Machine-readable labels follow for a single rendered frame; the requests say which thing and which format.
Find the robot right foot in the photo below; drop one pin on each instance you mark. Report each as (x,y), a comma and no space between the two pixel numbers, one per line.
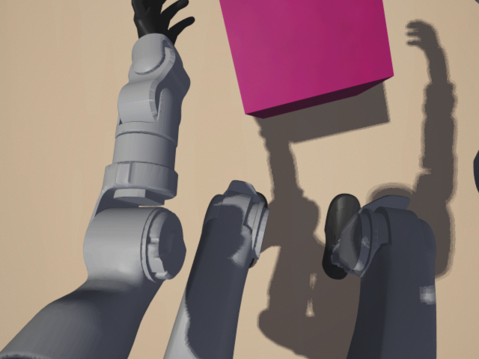
(341,209)

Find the left robot hand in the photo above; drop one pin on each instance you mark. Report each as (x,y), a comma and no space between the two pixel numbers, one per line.
(149,19)

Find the carton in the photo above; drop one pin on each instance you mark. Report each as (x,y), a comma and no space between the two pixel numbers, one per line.
(294,54)

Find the right robot shin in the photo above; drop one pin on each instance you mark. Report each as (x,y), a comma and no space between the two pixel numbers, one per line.
(339,252)

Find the robot left forearm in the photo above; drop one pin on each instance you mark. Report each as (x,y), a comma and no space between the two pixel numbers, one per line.
(149,114)

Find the left robot upper arm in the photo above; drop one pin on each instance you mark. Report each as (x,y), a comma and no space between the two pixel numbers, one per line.
(129,252)

